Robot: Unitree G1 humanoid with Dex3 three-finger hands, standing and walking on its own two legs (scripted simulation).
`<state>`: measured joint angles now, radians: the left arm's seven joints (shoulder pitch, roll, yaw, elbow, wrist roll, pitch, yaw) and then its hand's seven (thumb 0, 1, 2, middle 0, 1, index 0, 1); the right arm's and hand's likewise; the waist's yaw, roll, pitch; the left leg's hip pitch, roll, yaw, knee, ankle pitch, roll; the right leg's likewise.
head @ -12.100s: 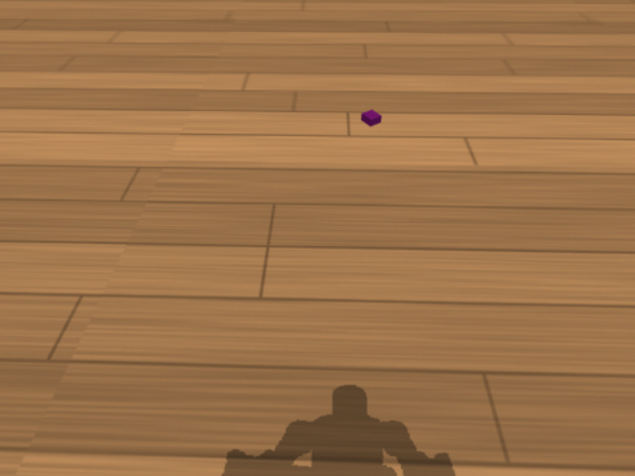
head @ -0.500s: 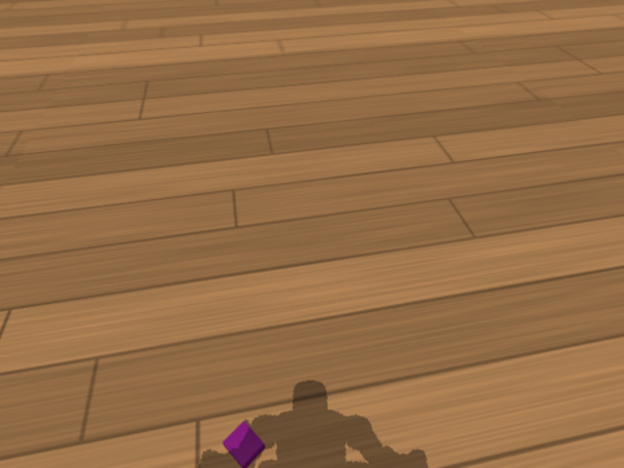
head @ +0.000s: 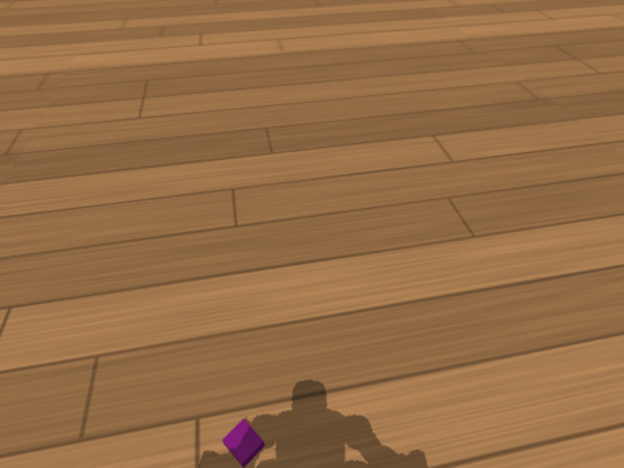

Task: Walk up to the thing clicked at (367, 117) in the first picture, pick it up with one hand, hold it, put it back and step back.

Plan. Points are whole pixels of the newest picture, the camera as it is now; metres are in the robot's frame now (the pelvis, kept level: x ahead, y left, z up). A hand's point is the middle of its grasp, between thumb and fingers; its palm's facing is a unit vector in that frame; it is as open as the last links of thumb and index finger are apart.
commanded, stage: stand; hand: left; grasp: from above
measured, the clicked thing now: (243, 442) +0.38 +0.22 -0.76
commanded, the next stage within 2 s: rise first in 0.08 s
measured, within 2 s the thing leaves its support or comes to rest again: neither
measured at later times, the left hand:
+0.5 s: hand out of the picture +0.15 +0.25 -0.18, palm faces -0.05 -0.92 -0.39, open 10.1 cm
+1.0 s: hand out of the picture +0.12 +0.27 -0.26, palm faces -0.12 -0.81 -0.58, open 14.0 cm
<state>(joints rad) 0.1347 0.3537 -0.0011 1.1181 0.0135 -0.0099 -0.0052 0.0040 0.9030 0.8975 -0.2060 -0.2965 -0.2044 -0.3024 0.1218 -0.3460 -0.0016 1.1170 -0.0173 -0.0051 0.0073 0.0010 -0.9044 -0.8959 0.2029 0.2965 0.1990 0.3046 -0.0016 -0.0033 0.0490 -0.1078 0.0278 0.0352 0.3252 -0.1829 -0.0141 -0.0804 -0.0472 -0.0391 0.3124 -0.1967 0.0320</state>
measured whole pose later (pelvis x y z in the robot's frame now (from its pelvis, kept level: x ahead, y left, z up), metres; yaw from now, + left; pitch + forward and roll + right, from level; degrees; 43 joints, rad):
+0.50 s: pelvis -0.01 +0.00 -0.02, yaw -1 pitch +7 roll +0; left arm -0.05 0.33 0.15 1.00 0.15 0.07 0.02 0.00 0.25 0.94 -0.12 -0.85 -0.16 -0.82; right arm 0.25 -0.23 -0.03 0.74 0.02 -0.04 -0.01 0.00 -1.02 -0.93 0.20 0.30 0.20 0.30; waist -0.04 -0.02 0.00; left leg -0.47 0.04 0.03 0.65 -0.30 -0.01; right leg -0.44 -0.04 -0.03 0.63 -0.31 0.03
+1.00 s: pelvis -0.02 +0.00 -0.10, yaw +0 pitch +19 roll -2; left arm 0.15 0.28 0.16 0.61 0.31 0.25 0.16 0.00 -0.53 0.95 -0.13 -1.05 -0.14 -1.03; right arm 0.18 -0.22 -0.03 0.60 -0.01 -0.13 -0.04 0.01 -0.96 -0.91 0.20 0.30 0.20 0.30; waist -0.02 0.00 -0.11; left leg -0.97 0.06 -0.01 1.17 -0.53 -0.01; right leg -0.92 -0.04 -0.04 1.13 -0.53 0.03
